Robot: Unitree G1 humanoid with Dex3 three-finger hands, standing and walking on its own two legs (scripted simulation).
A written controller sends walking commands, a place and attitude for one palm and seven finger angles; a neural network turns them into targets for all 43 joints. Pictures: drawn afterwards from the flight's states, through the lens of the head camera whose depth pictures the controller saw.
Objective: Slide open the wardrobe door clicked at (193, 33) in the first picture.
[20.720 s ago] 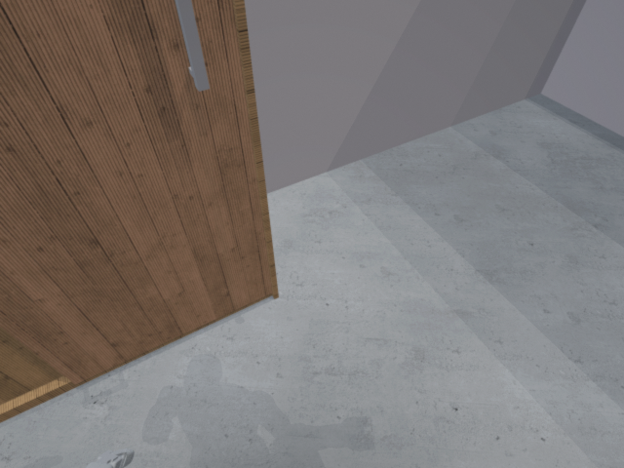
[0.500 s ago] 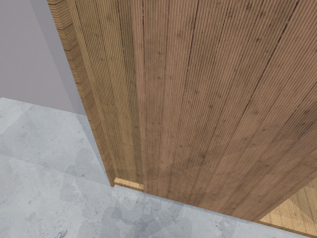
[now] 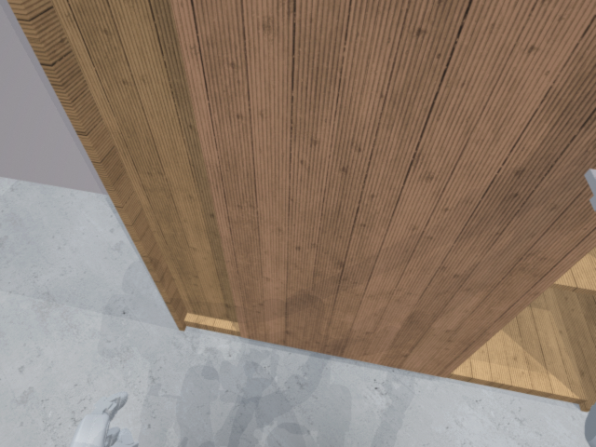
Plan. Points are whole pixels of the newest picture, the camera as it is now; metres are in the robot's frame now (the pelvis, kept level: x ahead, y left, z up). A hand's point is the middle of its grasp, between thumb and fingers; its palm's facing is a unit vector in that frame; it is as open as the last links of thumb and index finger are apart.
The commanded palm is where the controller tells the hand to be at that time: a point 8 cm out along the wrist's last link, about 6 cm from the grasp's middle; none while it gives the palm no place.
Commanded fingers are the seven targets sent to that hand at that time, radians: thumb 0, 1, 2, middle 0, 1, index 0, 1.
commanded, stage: stop walking and hold the door there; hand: right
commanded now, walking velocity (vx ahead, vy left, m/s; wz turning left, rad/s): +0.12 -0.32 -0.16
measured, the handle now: out of the picture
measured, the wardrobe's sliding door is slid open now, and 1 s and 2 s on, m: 0.44 0.44 0.44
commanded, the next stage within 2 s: loosen the grip on the handle in 1.34 s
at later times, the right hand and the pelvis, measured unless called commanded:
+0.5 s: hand out of the picture +0.41 -0.34 +0.23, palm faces +0.32 +0.93 -0.17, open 5.7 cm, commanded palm +0.38 -0.36 +0.21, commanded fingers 0.00 -0.90 -0.90 0.45 1.40 0.45 1.40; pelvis -0.03 -0.10 -0.01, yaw -2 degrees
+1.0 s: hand out of the picture +0.40 -0.33 +0.23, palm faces +0.26 +0.96 -0.07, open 5.7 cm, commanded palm +0.37 -0.36 +0.21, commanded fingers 0.00 -0.90 -0.90 0.45 1.40 0.45 1.40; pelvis -0.03 -0.12 +0.00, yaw -5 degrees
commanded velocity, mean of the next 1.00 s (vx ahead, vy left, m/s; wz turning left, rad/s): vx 0.10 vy -0.02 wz -0.05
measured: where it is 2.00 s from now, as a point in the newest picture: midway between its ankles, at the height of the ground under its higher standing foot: outside the picture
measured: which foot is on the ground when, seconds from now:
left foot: up 0.00-0.20, down 0.22-0.48, up 0.50-0.68, down 0.70-1.00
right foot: down 0.00-0.22, up 0.24-0.48, down 0.50-0.74, up 0.76-0.90, down 0.92-1.00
